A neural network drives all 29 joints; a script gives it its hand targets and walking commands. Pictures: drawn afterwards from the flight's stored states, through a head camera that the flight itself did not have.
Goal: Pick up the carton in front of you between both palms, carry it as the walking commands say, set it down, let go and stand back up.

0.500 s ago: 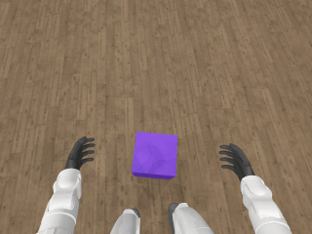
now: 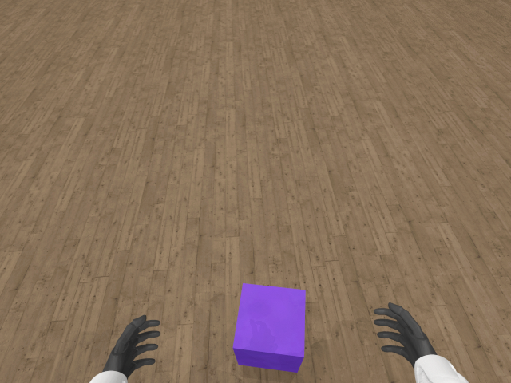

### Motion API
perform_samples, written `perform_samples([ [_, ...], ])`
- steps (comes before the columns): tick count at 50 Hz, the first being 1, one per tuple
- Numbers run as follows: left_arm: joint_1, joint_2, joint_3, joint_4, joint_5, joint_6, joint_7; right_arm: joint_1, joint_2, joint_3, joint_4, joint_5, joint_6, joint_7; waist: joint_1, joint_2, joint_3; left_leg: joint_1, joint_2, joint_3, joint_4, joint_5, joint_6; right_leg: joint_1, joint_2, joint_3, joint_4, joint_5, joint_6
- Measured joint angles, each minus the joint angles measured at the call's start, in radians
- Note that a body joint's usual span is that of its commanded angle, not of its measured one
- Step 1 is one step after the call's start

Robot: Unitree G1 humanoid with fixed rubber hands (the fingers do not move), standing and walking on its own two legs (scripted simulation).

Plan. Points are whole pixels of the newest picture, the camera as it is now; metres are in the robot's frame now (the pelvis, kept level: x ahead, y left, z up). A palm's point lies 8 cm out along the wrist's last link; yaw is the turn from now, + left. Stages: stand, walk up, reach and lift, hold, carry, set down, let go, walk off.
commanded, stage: let go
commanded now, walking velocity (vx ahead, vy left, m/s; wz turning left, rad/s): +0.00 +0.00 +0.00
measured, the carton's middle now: (270, 328) +0.37 -0.02 -0.65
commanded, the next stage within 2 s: stand in 0.26 s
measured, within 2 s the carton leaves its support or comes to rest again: neither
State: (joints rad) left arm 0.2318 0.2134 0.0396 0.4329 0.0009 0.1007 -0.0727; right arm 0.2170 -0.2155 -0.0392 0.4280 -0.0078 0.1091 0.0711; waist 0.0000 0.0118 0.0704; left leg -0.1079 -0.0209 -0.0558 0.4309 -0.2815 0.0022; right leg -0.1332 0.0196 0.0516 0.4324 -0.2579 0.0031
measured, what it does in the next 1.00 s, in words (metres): stands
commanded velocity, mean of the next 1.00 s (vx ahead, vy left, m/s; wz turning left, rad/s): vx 0.00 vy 0.00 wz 0.00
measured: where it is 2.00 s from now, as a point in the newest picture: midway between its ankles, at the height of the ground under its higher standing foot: outside the picture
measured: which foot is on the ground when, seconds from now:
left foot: down 0.00-1.00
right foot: down 0.00-1.00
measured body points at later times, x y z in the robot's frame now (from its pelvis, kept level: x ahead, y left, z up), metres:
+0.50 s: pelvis +0.00 -0.01 -0.01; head +0.00 -0.01 +0.44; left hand +0.14 +0.29 -0.09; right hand +0.14 -0.29 -0.10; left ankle -0.03 +0.12 -0.74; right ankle -0.01 -0.12 -0.74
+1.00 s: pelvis +0.01 -0.01 +0.00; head +0.01 -0.01 +0.45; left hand +0.13 +0.29 -0.10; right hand +0.13 -0.30 -0.11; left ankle -0.03 +0.12 -0.74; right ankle -0.01 -0.12 -0.74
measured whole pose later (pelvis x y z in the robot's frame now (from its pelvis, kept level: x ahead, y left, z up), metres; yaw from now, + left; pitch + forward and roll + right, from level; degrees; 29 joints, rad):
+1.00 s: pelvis +0.01 -0.01 +0.00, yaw +0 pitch -1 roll +0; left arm 0.16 0.35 0.02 0.86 0.03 0.00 0.02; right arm 0.15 -0.36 -0.01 0.87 -0.03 0.00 -0.03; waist 0.00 0.01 0.01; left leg -0.12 -0.02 -0.06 0.43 -0.29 0.00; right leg -0.15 0.02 0.05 0.44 -0.27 -0.01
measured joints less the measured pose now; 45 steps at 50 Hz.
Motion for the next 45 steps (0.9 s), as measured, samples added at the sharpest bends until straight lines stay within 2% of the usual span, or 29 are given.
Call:
perform_samples([
  [5, -0.011, -0.005, 0.000, -0.011, 0.010, 0.029, -0.004, -0.006, 0.006, -0.004, -0.005, -0.009, 0.027, 0.002, 0.003, -0.003, 0.029, 0.031, 0.001, -0.003, 0.008, -0.003, -0.002, 0.032, 0.002, -0.003, 0.007, -0.003, -0.002],
  [13, -0.004, 0.003, -0.005, 0.019, -0.003, 0.012, 0.029, -0.005, -0.004, 0.012, -0.051, -0.015, 0.118, -0.042, -0.003, -0.017, 0.028, 0.033, 0.007, 0.005, 0.045, -0.022, -0.007, 0.028, 0.010, 0.003, 0.051, -0.021, -0.007],
  [17, -0.016, 0.034, -0.008, 0.117, 0.037, -0.032, 0.067, -0.019, -0.036, 0.008, 0.070, -0.029, 0.019, -0.080, -0.003, -0.008, -0.030, -0.042, 0.010, 0.002, 0.085, -0.034, -0.010, -0.042, 0.014, -0.001, 0.078, -0.027, -0.007],
  [23, -0.009, 0.100, 0.016, 0.214, 0.047, -0.072, 0.079, -0.019, -0.097, -0.010, 0.210, -0.034, -0.066, -0.084, 0.000, 0.006, -0.057, -0.084, 0.009, 0.000, 0.097, -0.040, -0.008, -0.082, 0.014, -0.002, 0.089, -0.034, -0.008],
  [32, -0.028, 0.130, 0.005, 0.300, 0.037, -0.094, 0.091, -0.036, -0.131, 0.005, 0.323, -0.030, -0.099, -0.093, 0.001, 0.011, -0.058, -0.066, 0.005, -0.003, 0.072, -0.038, -0.007, -0.067, 0.008, -0.005, 0.073, -0.038, -0.008],
  [45, -0.065, 0.127, -0.014, 0.394, 0.027, -0.098, 0.097, -0.061, -0.138, 0.025, 0.412, -0.023, -0.110, -0.098, -0.001, 0.004, -0.058, -0.023, 0.004, -0.004, 0.019, -0.017, -0.007, -0.027, 0.004, -0.005, 0.028, -0.022, -0.008],
])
